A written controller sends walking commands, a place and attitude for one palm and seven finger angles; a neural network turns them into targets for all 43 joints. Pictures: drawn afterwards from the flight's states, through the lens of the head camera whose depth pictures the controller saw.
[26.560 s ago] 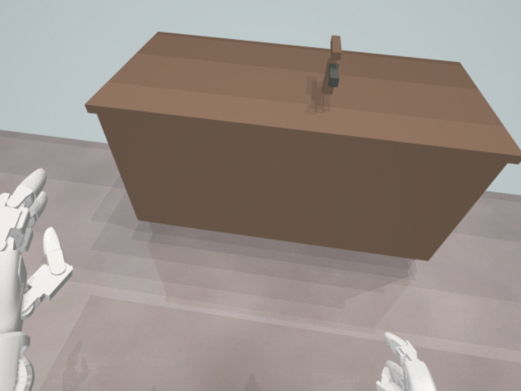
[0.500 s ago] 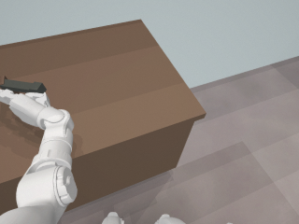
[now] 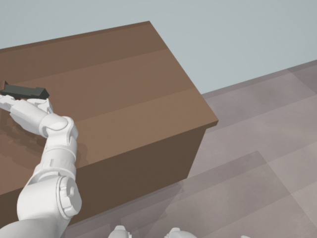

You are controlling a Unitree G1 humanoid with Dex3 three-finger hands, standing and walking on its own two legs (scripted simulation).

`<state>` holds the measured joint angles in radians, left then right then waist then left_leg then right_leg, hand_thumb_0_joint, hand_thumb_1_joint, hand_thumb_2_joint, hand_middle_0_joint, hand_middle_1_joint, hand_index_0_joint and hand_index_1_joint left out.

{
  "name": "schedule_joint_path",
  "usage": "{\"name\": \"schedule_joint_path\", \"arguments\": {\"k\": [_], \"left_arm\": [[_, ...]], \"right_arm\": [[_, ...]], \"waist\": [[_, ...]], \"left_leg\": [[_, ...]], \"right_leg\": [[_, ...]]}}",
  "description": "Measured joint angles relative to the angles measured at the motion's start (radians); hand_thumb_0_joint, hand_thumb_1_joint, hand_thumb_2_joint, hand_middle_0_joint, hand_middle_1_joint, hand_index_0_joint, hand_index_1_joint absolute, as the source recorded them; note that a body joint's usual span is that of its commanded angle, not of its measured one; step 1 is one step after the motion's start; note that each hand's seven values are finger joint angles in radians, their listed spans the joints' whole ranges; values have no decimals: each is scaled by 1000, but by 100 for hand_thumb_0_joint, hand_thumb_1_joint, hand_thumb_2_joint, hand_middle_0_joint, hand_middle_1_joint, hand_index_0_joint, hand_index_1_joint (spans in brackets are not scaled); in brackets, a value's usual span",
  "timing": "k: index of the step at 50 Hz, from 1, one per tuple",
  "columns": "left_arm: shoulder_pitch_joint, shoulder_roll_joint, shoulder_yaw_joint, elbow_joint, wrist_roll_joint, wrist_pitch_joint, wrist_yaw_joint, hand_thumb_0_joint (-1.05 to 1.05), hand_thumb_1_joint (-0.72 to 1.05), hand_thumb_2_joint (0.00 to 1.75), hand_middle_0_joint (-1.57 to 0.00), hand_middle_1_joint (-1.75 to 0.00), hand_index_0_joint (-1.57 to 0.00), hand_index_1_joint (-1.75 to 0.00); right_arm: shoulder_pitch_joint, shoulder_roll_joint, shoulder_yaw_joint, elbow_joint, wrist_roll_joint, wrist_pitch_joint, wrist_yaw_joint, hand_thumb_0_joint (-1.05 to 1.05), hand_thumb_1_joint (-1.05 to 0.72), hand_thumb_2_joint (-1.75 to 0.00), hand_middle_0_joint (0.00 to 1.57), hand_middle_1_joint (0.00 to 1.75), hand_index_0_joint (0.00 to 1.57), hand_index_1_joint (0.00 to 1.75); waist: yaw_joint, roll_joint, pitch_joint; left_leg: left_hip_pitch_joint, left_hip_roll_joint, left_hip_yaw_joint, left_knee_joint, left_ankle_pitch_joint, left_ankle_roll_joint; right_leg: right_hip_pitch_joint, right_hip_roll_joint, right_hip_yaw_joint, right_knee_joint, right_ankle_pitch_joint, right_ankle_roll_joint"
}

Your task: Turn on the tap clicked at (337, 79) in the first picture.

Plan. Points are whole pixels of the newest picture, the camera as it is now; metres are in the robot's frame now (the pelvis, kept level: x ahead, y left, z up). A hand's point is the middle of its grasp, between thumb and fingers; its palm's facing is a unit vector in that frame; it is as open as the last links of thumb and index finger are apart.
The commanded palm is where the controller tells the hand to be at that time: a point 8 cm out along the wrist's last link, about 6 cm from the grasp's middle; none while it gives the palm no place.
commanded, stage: push the lever round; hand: left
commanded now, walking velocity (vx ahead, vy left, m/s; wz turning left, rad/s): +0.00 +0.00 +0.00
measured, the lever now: (40, 95) +0.48 +0.29 +0.09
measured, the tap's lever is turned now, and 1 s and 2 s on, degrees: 59 59 59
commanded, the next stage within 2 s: none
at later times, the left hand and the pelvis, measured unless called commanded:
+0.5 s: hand (47, 102) +0.46 +0.27 +0.08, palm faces +0.88 -0.47 -0.12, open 8.5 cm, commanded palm +0.46 +0.27 +0.08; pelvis +0.00 +0.00 +0.00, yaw +0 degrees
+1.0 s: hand (48, 102) +0.46 +0.27 +0.08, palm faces +0.88 -0.46 -0.11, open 8.5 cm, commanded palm +0.46 +0.27 +0.08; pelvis +0.00 +0.00 +0.00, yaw +0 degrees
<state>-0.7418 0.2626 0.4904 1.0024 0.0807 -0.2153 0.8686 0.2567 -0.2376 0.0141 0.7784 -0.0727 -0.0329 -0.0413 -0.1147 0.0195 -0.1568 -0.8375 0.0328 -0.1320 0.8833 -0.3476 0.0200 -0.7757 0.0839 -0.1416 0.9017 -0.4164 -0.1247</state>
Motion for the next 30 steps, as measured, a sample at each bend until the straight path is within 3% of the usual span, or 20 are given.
{"name": "schedule_joint_path", "arguments": {"k": [30], "left_arm": [[-6,-6,12,-1,10,-2,10,2,90,90,-15,-15,0,0]], "right_arm": [[4,4,-1,2,-8,0,4,0,-90,-90,20,30,20,30]], "waist": [[-4,0,-2]], "left_leg": [[-5,0,1,3,0,0]], "right_leg": [[-3,0,1,0,2,-1]]}}
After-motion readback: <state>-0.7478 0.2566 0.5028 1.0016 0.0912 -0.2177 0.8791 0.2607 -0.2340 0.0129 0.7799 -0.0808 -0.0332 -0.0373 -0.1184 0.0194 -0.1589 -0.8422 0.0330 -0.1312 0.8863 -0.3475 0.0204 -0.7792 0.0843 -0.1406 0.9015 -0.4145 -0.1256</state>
